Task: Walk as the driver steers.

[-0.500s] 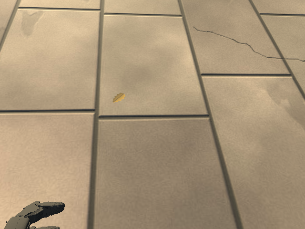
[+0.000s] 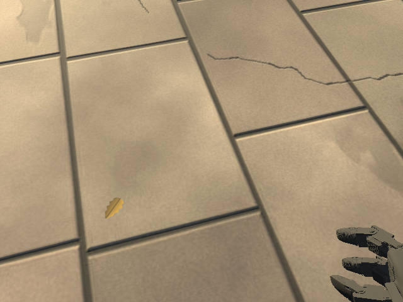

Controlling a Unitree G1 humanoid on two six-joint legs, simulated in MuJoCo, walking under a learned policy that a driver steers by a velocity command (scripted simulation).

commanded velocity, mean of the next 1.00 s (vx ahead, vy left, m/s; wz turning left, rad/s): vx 0.08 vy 0.00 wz -0.94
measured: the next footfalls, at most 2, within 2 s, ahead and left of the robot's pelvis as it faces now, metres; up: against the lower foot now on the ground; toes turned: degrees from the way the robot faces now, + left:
left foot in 0.10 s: +0.30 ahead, +0.12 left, +0.00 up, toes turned -17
right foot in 0.60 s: +0.12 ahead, -0.08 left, +0.00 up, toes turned -40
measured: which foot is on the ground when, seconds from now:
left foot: up 0.00-0.08, down 0.10-0.60, up 0.62-1.00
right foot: down 0.00-0.08, up 0.10-0.58, down 0.60-1.00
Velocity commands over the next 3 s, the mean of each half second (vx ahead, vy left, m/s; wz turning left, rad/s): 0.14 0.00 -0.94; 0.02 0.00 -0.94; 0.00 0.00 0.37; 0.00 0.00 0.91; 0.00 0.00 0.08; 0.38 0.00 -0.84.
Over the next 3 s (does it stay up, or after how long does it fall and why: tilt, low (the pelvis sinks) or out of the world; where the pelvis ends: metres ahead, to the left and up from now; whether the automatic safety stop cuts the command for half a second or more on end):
stays up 0.34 -0.09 0.00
